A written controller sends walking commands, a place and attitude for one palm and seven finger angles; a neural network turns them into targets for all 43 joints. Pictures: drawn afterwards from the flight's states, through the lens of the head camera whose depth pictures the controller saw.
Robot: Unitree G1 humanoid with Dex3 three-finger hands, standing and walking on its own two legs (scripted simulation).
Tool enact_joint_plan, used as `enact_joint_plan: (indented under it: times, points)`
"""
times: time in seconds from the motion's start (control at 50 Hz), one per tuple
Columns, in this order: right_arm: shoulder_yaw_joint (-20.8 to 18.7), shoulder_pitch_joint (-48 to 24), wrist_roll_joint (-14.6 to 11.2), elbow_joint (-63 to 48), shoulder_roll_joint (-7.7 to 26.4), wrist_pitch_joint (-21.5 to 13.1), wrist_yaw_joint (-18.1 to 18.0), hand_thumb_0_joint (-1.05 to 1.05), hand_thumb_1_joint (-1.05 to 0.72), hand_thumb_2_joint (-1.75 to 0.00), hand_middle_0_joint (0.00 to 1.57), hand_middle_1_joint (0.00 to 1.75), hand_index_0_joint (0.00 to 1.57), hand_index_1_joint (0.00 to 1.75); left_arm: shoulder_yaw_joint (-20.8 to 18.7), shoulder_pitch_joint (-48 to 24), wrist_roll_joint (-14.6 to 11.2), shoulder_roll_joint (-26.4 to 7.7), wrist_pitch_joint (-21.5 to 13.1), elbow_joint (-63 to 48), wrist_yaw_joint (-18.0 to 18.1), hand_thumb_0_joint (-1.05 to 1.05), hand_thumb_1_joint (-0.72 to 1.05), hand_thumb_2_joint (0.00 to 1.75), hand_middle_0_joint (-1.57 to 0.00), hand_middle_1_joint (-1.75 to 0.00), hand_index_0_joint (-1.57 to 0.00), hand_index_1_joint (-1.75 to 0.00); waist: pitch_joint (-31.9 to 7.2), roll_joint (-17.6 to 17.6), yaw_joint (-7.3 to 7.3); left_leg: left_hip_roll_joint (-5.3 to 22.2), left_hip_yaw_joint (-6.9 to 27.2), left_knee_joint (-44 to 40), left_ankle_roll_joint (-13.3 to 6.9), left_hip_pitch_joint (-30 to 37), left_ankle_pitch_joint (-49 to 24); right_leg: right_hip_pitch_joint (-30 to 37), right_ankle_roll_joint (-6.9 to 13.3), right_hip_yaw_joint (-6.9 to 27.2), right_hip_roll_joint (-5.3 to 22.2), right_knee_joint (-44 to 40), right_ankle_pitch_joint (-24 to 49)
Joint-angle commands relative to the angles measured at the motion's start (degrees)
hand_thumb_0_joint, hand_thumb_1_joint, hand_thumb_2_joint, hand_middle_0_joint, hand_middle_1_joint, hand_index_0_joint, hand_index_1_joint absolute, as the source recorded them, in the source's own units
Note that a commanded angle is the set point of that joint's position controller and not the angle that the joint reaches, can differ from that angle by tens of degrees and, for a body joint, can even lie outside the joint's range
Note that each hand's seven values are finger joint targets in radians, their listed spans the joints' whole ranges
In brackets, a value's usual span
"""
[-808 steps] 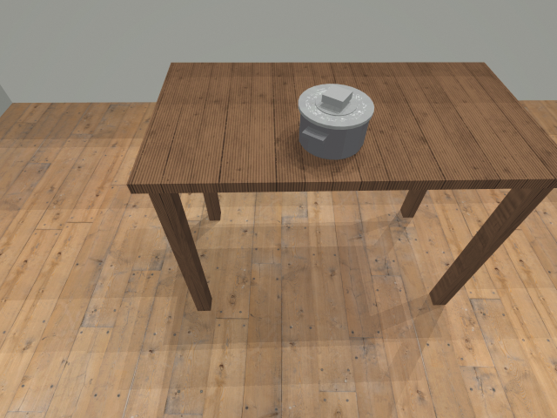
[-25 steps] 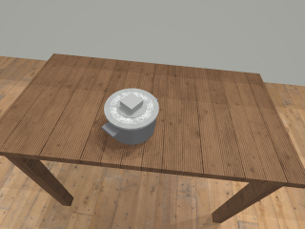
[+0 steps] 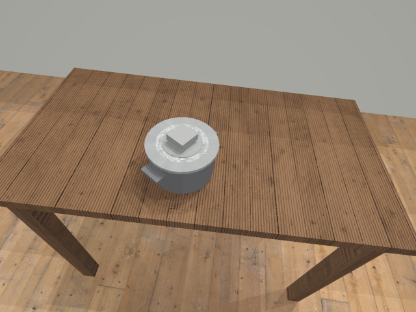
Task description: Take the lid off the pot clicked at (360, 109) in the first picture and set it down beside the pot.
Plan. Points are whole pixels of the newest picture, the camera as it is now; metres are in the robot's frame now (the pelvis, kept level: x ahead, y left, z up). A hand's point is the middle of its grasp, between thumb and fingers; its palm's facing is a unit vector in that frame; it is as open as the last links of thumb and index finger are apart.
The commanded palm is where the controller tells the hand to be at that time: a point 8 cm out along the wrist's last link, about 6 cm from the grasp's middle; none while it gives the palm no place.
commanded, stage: look again from close up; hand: left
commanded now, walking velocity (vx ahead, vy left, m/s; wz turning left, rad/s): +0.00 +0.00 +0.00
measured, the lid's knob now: (182, 136) +0.46 +0.09 +0.07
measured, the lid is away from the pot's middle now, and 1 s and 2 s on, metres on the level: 0.00 0.00 0.00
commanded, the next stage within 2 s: lift the closed hand beside the body in 0.56 s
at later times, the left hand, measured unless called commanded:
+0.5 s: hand out of the picture -0.04 +0.16 -0.19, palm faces +0.03 -0.99 -0.11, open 7.4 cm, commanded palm none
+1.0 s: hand out of the picture +0.13 +0.18 -0.06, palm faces +0.20 -0.96 -0.20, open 5.2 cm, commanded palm +0.07 +0.24 -0.03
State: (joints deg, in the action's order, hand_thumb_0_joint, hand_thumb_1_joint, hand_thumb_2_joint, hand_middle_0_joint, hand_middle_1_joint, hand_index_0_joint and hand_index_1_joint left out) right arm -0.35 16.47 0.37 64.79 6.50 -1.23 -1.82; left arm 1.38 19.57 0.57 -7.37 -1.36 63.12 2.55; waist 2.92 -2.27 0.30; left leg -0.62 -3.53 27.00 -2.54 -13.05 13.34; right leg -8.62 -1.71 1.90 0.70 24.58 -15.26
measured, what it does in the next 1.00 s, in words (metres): stands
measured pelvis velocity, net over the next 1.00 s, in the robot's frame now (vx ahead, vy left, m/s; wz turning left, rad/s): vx -0.01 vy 0.00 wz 0.02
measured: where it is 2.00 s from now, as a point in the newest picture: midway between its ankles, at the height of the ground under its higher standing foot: outside the picture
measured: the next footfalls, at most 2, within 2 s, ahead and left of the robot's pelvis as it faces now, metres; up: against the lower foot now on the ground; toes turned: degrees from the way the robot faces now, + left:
none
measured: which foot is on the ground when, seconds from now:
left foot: down 0.00-1.00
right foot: down 0.00-1.00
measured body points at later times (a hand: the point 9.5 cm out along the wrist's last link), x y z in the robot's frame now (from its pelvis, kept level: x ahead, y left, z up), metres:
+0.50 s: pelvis -0.01 +0.01 +0.00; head +0.02 +0.04 +0.45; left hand -0.04 +0.21 -0.17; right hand -0.02 -0.20 -0.15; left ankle +0.01 +0.09 -0.74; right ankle -0.02 -0.14 -0.74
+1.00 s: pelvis -0.01 +0.00 -0.01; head -0.04 +0.01 +0.44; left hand +0.12 +0.23 -0.04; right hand +0.18 -0.23 -0.06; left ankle +0.01 +0.09 -0.74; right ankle -0.02 -0.14 -0.74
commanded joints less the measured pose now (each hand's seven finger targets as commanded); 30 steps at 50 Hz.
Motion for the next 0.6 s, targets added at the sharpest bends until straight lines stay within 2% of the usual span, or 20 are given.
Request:
enact_joint_plan:
  times: [0.0,0.02,0.08,0.12,0.18,0.22,0.3,0.34,0.4,0.44,0.5,0.52,0.58]
  points:
    - [-0.52,4.37,-0.31,-1.48,4.49,-0.91,0.07,0.0,-0.9,-0.9,0.2,0.3,0.2,0.3,-0.51,6.38,0.31,-3.86,-0.22,-0.78,0.16,0.0,0.9,0.9,-0.2,-0.3,-0.2,-0.3,2.08,3.37,-0.09,6.69,7.23,-6.4,0.06,1.34,-2.78,-5.12,3.53,3.39,4.6,-4.06,5.78]
    - [-0.57,4.24,-0.38,-1.56,4.43,-0.94,0.06,0.0,-0.9,-0.9,0.2,0.3,0.2,0.3,-0.51,6.47,0.24,-4.12,-0.23,-0.77,0.1,0.0,0.9,0.9,-0.2,-0.3,-0.2,-0.3,2.13,1.94,0.18,6.85,7.43,-6.13,-0.1,0.9,-3.04,-4.48,3.47,3.09,4.46,-4.28,6.12]
    - [-0.63,4.5,-0.33,-1.7,4.35,-0.91,0.06,0.0,-0.9,-0.9,0.2,0.3,0.2,0.3,-0.47,6.8,0.33,-3.6,-0.25,-0.65,0.15,0.0,0.9,0.9,-0.2,-0.3,-0.2,-0.3,1.93,3.29,-0.01,6.67,7.47,-6.34,-0.04,1.0,-1.94,-5.03,3.5,3.32,4.58,-4.11,5.48]
    - [-0.57,4.8,-0.42,-1.62,4.35,-0.96,0.06,0.0,-0.9,-0.9,0.2,0.3,0.2,0.3,-0.45,6.53,0.31,-3.89,-0.21,-0.67,0.1,0.0,0.9,0.9,-0.2,-0.3,-0.2,-0.3,2.23,1.82,0.11,6.88,7.87,-6.46,-0.28,-0.08,-2.23,-4.2,3.43,2.78,4.37,-4.13,5.7]
    - [-0.68,4.97,-0.32,-1.73,4.34,-1.02,0.02,0.0,-0.9,-0.9,0.2,0.3,0.2,0.3,-0.47,6.98,0.35,-3.34,-0.18,-0.47,0.16,0.0,0.9,0.9,-0.2,-0.3,-0.2,-0.3,1.92,3.43,0.09,6.87,8.14,-6.91,-0.33,0.26,-1.2,-4.79,3.32,2.7,4.5,-3.74,5.1]
    - [-0.7,5.03,-0.41,-1.79,4.12,-1.11,0.0,0.0,-0.9,-0.9,0.2,0.3,0.2,0.3,-0.48,7.05,0.36,-3.44,-0.2,-0.46,0.13,0.0,0.9,0.9,-0.2,-0.3,-0.2,-0.3,1.74,2.02,0.26,6.98,8.35,-6.76,-0.58,-0.21,-2.25,-3.89,3.29,2.37,4.39,-3.79,5.96]
    - [-0.68,5.51,-0.34,-1.77,4.18,-1.12,-0.04,0.0,-0.9,-0.9,0.2,0.3,0.2,0.3,-0.47,7.42,0.41,-2.91,-0.18,-0.18,0.18,0.0,0.9,0.9,-0.2,-0.3,-0.2,-0.3,1.55,3.16,0.11,6.98,8.68,-7.3,-0.64,0.1,-1.03,-4.5,3.2,2.32,4.46,-3.5,5.13]
    - [-0.7,5.35,-0.39,-1.8,4.23,-1.05,0.0,0.0,-0.9,-0.9,0.2,0.3,0.2,0.3,-0.39,7.4,0.44,-2.94,-0.11,-0.14,0.18,0.0,0.9,0.9,-0.2,-0.3,-0.2,-0.3,2.69,2.24,0.19,6.92,8.73,-7.28,-0.64,-0.95,-0.6,-4.56,3.19,2.28,4.42,-3.56,5.07]
    - [-0.73,5.96,-0.36,-1.77,3.92,-1.09,-0.02,0.0,-0.9,-0.9,0.2,0.3,0.2,0.3,-0.42,7.59,0.45,-2.76,-0.18,-0.05,0.21,0.0,0.9,0.9,-0.2,-0.3,-0.2,-0.3,2.06,3.39,0.07,6.89,8.88,-7.54,-0.73,-0.44,-0.34,-4.72,3.15,2.26,4.46,-3.46,4.89]
    - [-0.72,5.83,-0.38,-1.85,4.08,-1.11,-0.01,0.0,-0.9,-0.9,0.2,0.3,0.2,0.3,-0.45,7.76,0.46,-2.77,-0.15,-0.16,0.23,0.0,0.9,0.9,-0.2,-0.3,-0.2,-0.3,2.04,2.43,0.21,6.88,8.91,-7.21,-0.81,-0.96,-1.02,-4.08,3.11,1.98,4.5,-3.44,5.35]
    - [-0.75,6.07,-0.35,-1.85,3.84,-1.04,-0.03,0.0,-0.9,-0.9,0.2,0.3,0.2,0.3,-0.37,7.97,0.45,-2.63,-0.13,0.02,0.22,0.0,0.9,0.9,-0.2,-0.3,-0.2,-0.3,2.28,3.58,0.1,6.95,9.3,-7.92,-0.87,-0.66,0.75,-4.88,3.06,1.9,4.42,-3.4,4.37]
    - [-0.76,5.97,-0.43,-1.92,3.79,-1.05,0.0,0.0,-0.9,-0.9,0.2,0.3,0.2,0.3,-0.36,7.88,0.46,-2.91,-0.12,0.07,0.16,0.0,0.9,0.9,-0.2,-0.3,-0.2,-0.3,2.55,2.09,0.3,7.05,9.22,-7.63,-0.98,-1.32,0.32,-4.26,3.09,1.61,4.32,-3.56,4.87]
    - [-0.78,6.21,-0.36,-1.87,3.81,-1.05,-0.01,0.0,-0.9,-0.9,0.2,0.3,0.2,0.3,-0.38,8.15,0.5,-2.49,-0.12,0.24,0.24,0.0,0.9,0.9,-0.2,-0.3,-0.2,-0.3,2.35,2.99,0.18,6.98,9.6,-8.21,-0.99,-1.14,1.48,-4.68,2.98,1.69,4.43,-3.32,4.08]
